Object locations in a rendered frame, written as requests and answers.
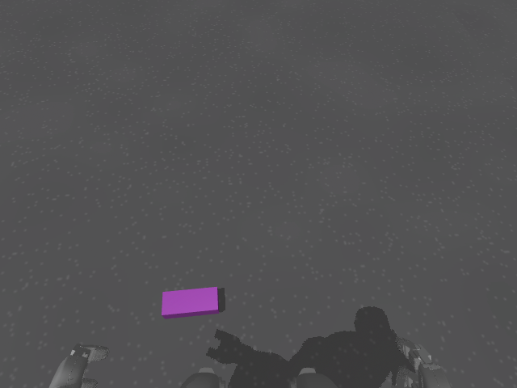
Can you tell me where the carton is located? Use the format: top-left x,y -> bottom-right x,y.
162,287 -> 219,319

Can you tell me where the left robot hand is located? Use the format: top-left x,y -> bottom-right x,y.
49,344 -> 109,388

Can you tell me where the right robot hand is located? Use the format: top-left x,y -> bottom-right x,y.
391,337 -> 452,388

